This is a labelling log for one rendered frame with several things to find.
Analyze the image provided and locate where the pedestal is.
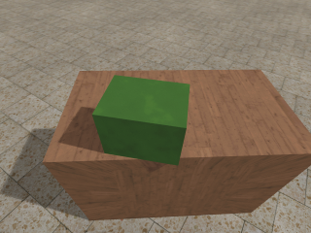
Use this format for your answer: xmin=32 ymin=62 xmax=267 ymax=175
xmin=43 ymin=69 xmax=311 ymax=220

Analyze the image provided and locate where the carton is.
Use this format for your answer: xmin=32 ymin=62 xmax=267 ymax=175
xmin=92 ymin=75 xmax=190 ymax=166

